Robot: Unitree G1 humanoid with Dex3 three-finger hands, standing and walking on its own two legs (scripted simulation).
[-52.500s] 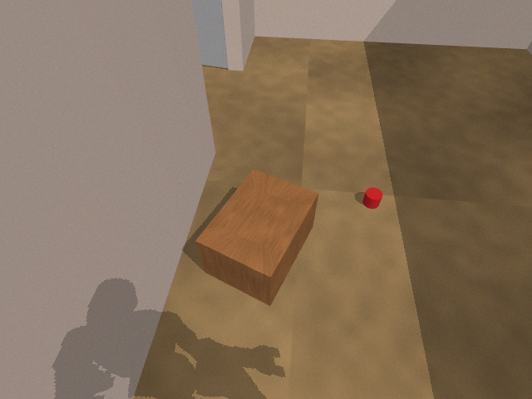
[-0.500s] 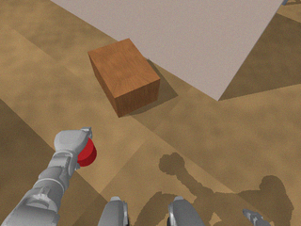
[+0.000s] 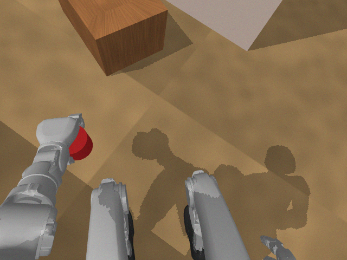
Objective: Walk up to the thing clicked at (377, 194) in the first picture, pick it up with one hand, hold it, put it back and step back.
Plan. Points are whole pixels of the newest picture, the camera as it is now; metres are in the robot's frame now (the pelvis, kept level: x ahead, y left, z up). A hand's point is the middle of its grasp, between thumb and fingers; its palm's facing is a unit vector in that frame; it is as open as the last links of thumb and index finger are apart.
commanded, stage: crouch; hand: left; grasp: from above
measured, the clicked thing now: (74, 142) +0.42 +0.23 -0.19
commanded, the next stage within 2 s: lower in 0.90 s
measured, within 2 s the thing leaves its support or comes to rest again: neither
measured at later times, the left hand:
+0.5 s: hand (75, 145) +0.43 +0.24 -0.26, palm faces -0.45 -0.04 -0.89, open 10.8 cm
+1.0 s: hand (80, 147) +0.44 +0.24 -0.31, palm faces -0.45 -0.05 -0.89, open 10.8 cm
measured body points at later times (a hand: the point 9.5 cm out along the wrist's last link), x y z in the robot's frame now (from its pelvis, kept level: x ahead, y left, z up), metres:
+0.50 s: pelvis +0.00 -0.01 -0.09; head +0.23 +0.03 +0.30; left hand +0.45 +0.24 -0.21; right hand +0.06 -0.29 -0.21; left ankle +0.09 +0.12 -0.45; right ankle +0.08 -0.14 -0.45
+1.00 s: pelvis -0.01 -0.01 -0.14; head +0.21 +0.03 +0.25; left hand +0.46 +0.24 -0.25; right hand +0.04 -0.29 -0.26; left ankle +0.09 +0.12 -0.45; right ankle +0.08 -0.14 -0.45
